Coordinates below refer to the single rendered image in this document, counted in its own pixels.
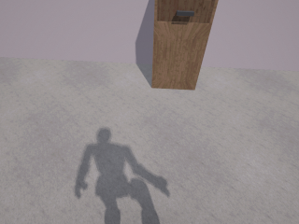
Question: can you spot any handle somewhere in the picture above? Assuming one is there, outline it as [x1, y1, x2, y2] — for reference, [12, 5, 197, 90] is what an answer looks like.
[177, 10, 194, 17]

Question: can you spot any cabinet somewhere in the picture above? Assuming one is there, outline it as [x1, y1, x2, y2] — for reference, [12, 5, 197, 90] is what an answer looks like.
[151, 0, 219, 91]

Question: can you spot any drawer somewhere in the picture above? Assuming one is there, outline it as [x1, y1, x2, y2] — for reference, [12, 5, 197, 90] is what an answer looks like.
[157, 0, 215, 23]

